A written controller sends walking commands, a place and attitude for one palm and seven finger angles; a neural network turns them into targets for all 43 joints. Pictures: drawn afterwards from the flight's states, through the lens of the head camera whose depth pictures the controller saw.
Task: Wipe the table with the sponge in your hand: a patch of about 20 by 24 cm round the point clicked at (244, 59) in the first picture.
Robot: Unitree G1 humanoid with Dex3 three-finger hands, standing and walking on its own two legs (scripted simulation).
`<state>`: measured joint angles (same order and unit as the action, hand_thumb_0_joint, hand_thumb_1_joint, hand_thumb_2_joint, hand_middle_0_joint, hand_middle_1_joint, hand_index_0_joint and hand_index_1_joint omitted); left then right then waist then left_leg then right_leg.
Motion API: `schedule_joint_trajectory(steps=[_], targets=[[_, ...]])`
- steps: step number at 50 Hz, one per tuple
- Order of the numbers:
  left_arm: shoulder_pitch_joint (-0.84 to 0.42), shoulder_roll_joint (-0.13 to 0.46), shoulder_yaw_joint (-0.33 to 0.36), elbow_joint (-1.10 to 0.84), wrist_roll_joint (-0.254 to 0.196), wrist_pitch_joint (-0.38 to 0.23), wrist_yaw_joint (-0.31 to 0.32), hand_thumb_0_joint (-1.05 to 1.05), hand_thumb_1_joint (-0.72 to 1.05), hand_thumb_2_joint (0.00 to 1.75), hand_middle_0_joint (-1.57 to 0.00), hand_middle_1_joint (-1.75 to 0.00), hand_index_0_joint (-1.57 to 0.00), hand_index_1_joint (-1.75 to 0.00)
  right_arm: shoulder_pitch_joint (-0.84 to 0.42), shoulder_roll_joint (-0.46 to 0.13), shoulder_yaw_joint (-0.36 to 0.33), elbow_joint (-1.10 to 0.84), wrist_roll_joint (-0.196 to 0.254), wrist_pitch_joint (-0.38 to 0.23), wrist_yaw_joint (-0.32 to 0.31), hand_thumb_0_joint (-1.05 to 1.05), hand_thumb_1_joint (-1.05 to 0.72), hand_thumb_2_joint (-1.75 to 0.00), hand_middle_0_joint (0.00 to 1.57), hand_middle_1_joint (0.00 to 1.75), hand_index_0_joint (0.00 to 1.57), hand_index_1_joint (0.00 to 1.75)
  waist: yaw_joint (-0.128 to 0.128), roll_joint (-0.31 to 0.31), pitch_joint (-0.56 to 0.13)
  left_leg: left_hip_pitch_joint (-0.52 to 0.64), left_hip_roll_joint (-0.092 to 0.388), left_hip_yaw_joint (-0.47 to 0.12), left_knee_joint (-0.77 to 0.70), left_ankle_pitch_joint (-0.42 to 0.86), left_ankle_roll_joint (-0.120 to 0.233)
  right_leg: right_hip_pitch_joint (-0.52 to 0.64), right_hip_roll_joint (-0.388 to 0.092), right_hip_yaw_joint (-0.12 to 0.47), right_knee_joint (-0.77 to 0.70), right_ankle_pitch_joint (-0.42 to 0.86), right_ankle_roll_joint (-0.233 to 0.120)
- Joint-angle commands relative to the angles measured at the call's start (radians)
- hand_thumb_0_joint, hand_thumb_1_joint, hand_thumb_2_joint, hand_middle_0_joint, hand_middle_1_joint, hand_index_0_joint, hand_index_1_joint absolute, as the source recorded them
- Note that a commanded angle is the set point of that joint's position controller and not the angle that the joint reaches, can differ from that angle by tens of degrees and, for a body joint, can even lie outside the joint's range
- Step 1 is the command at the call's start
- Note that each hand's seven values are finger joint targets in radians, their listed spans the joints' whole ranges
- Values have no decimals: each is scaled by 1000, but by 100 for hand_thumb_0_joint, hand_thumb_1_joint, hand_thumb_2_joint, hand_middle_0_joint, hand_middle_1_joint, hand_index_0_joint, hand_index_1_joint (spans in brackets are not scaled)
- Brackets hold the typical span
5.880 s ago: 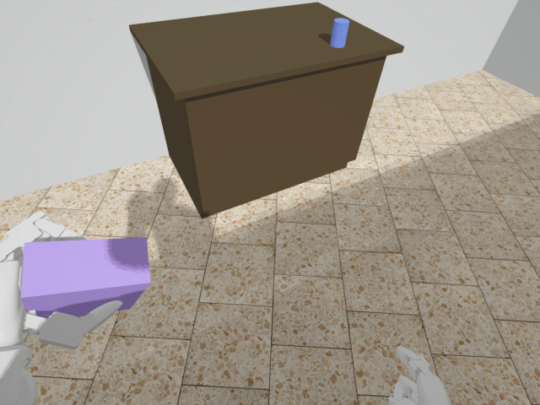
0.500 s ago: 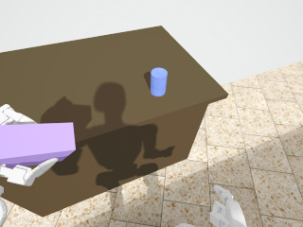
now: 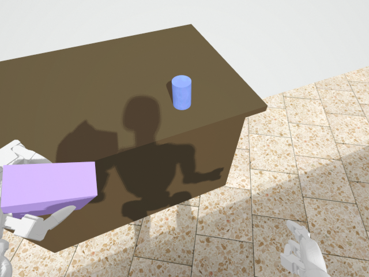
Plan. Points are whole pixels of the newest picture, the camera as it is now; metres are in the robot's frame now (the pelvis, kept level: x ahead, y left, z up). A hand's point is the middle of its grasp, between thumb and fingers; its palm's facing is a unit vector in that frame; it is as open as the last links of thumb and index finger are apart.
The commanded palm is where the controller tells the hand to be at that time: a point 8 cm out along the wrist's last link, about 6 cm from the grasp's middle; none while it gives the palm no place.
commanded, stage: come to a stop and stand still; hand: left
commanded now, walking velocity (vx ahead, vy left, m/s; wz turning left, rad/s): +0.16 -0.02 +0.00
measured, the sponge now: (61, 190) +0.23 +0.20 +0.15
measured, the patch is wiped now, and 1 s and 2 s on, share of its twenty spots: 0.00 0.00 0.00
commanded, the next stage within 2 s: look again from close up in 0.72 s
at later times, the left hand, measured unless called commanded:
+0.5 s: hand (57, 215) +0.19 +0.18 +0.16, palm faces +0.34 -0.83 -0.45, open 9.5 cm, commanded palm +0.11 +0.24 +0.18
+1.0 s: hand out of the picture +0.17 +0.27 +0.20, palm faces +0.53 -0.78 -0.32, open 9.5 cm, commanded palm +0.09 +0.27 +0.18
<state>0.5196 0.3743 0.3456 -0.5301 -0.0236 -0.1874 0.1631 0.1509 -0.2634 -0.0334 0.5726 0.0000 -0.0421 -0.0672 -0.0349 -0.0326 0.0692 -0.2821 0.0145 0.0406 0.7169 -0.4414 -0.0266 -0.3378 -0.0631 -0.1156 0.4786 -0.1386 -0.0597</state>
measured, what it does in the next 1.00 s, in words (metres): steps on the spot: left foot, then right foot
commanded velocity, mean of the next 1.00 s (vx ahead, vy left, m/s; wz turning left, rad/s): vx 0.07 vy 0.03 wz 0.00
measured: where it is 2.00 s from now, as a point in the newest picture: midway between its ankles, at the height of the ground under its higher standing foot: outside the picture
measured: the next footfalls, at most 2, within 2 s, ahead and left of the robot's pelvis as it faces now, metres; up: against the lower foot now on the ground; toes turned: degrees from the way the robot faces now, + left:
left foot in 0.06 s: +0.01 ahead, +0.15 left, +0.00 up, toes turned +3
right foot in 0.38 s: +0.00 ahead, -0.09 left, +0.00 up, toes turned -5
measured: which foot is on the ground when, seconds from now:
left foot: up 0.00-0.04, down 0.06-0.40, up 0.42-0.84, down 0.86-1.00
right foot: down 0.00-0.08, up 0.10-0.36, down 0.38-1.00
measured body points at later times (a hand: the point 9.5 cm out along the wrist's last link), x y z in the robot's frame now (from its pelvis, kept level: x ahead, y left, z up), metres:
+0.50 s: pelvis -0.05 -0.04 +0.00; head -0.02 -0.06 +0.45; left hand +0.16 +0.23 +0.19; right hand +0.12 -0.24 -0.12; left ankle -0.06 +0.12 -0.69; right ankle -0.04 -0.09 -0.74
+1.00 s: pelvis -0.07 -0.01 -0.01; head -0.05 +0.00 +0.44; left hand +0.13 +0.31 +0.22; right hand +0.12 -0.23 -0.08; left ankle -0.03 +0.11 -0.74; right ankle -0.04 -0.09 -0.74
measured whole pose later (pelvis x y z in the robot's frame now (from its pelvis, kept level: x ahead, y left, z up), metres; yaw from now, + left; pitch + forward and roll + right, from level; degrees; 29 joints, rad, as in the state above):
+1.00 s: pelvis -0.07 -0.01 -0.01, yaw -1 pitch -2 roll -1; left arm 0.22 0.41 0.46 -0.34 -0.07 -0.27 0.16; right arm 0.17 -0.23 0.02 0.57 0.00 -0.13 0.00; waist 0.03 0.02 0.07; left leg -0.33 0.03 0.01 0.63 -0.26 0.00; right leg -0.30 0.04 -0.11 0.57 -0.25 -0.07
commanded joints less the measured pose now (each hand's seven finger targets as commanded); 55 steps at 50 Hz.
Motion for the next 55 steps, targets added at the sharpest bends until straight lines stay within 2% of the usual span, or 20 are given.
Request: schedule_joint_trajectory(steps=[1, 2, 4, 6, 10, 17, 18, 20, 21, 24, 26, 29, 36, 40, 41, 42, 44, 46, 51, 55], targets=[[1, 168, 162, -267, -16, -64, 35, 0, 10, 130, -120, -160, -120, -160, -1, -45, -16, -144, 0, -38, 6, 0, -90, -90, 20, 30, 20, 30, 27, -37, -247, 109, -3, 15, -305, 138, 21, 164, -180, 208, -131, -100, -4], [-29, 165, 147, -284, -18, -73, 31, 0, 10, 130, -120, -160, -120, -160, -6, -55, -18, -149, -1, -43, 0, 0, -90, -90, 20, 30, 20, 30, 31, 54, -226, 131, 43, -18, -389, 150, 37, 137, -115, 171, -58, -159, 24], [-77, 162, 133, -267, -7, -93, 30, 0, 10, 130, -120, -160, -120, -160, -4, -81, -22, -150, 2, -59, -3, 0, -90, -90, 20, 30, 20, 30, 39, 306, -138, 96, 300, -325, -518, 95, 155, -53, 38, 45, 247, -319, 80], [-144, 190, 147, -181, -2, -91, 20, 0, 10, 130, -120, -160, -120, -160, -12, -56, -20, -118, 7, -87, -2, 0, -90, -90, 20, 30, 20, 30, 24, 299, -79, -58, 343, -369, -595, -146, 216, -126, 57, 89, 564, -332, 79], [-201, 91, 24, -130, 16, -76, 3, 0, 10, 130, -120, -160, -120, -160, -10, -63, -18, -86, 17, -114, 9, 0, -90, -90, 20, 30, 20, 30, 28, 257, -15, 3, 237, -170, -508, 8, 178, -150, 35, 46, 449, -230, 84], [-270, 134, 45, -163, 16, -48, 17, 0, 10, 130, -120, -160, -120, -160, -26, -56, 2, -73, -2, -129, 9, 0, -90, -90, 20, 30, 20, 30, 38, 235, -113, 23, 208, -133, -355, 123, 129, 165, 86, -12, -43, -208, 89], [-251, 156, 65, -168, 18, -51, 20, 0, 10, 130, -120, -160, -120, -160, -28, -46, 3, -74, -3, -126, 11, 0, -90, -90, 20, 30, 20, 30, 37, 185, -140, -1, 170, -85, -280, 119, 100, 233, 56, 23, -114, -157, 77], [-205, 225, 129, -156, 11, -48, 26, 0, 10, 130, -120, -160, -120, -160, -28, -5, 10, -86, -2, -107, 15, 0, -90, -90, 20, 30, 20, 30, 28, -136, -161, -178, 14, 37, 37, -16, 24, 298, -215, 403, -219, -60, -46], [-193, 233, 153, -165, -3, -39, 24, 0, 10, 130, -120, -160, -120, -160, -57, -21, -5, -96, 5, -107, 20, 0, -90, -90, 20, 30, 20, 30, 54, -184, -171, -229, -17, -9, 236, -79, 11, 270, -317, 534, -251, -80, -90], [3, 202, 189, -126, -22, -67, 14, 0, 10, 130, -120, -160, -120, -160, -67, 12, 20, -83, 0, -74, 24, 0, -90, -90, 20, 30, 20, 30, 35, -3, -153, -278, 23, -76, 354, 53, -11, 288, -249, 367, -180, 291, -86], [14, 193, 200, -122, -22, -84, 11, 0, 10, 130, -120, -160, -120, -160, -66, 12, 22, -98, 5, -51, 24, 0, -90, -90, 20, 30, 20, 30, 25, -28, -201, -269, 28, -54, 289, 83, -19, 352, -220, 228, -128, 512, -51], [30, 185, 198, -91, -24, -103, 17, 0, 10, 130, -120, -160, -120, -160, -54, -16, 1, -107, 4, -49, 17, 0, -90, -90, 20, 30, 20, 30, 30, -77, -227, -240, 20, -23, 174, 117, -13, 398, -216, 219, -113, 628, -33], [-19, 157, 130, -164, -20, -90, 25, 0, 10, 130, -120, -160, -120, -160, -44, -42, -18, -146, 6, -66, 12, 0, -90, -90, 20, 30, 20, 30, 57, -100, -239, -113, 7, 8, -58, 111, 12, 393, -221, 234, -100, 614, -22], [-52, 169, 120, -188, -14, -72, 30, 0, 10, 130, -120, -160, -120, -160, -24, -46, -19, -139, 1, -63, 3, 0, -90, -90, 20, 30, 20, 30, 51, -61, -216, 49, -10, 9, -227, 219, 21, 280, -172, 232, -124, 356, -13], [-1105, 958, 517, -394, -54, -225, 37, 0, 10, 130, -120, -160, -120, -160, -15, -84, 75, -217, 58, -78, -59, 0, -90, -90, 20, 30, 20, 30, -18, 164, -162, -74, 48, -70, -304, 86, 63, 166, -83, 157, 7, -2, 89], [-610, 366, 334, 79, -31, -149, 14, 0, 10, 130, -120, -160, -120, -160, -9, 19, 25, -137, 37, -125, -21, 0, -90, -90, 20, 30, 20, 30, 58, 83, -194, -23, 67, -56, -191, 180, 61, 11, -57, 142, -9, -291, 52], [-475, 299, 251, 118, -22, -156, 1, 0, 10, 130, -120, -160, -120, -160, 30, -91, -6, -116, -16, -137, 21, 0, -90, -90, 20, 30, 20, 30, 57, 81, -156, 18, 3, -26, -47, 155, 39, -6, -129, 376, -155, -168, -21], [-271, 199, 164, 109, -59, -150, -22, 0, 10, 130, -120, -160, -120, -160, 47, -86, -15, -140, 1, -138, 54, 0, -90, -90, 20, 30, 20, 30, 80, 48, -184, -49, 4, -62, 8, 92, 31, 81, -245, 457, -189, -131, -88], [-238, 116, 60, -160, -41, -120, -31, 0, 10, 130, -120, -160, -120, -160, -42, -95, 4, -146, -1, -141, 59, 0, -90, -90, 20, 30, 20, 30, 54, 58, -126, 86, 43, -87, -282, 260, 32, 59, -24, 192, -83, -98, 22], [-261, 174, 156, -147, -5, -106, -15, 0, 10, 130, -120, -160, -120, -160, -68, -76, 28, -161, -13, -134, 32, 0, -90, -90, 20, 30, 20, 30, 60, 169, -94, -62, 144, -225, -517, -56, 65, 122, 55, 107, 19, -166, 59]])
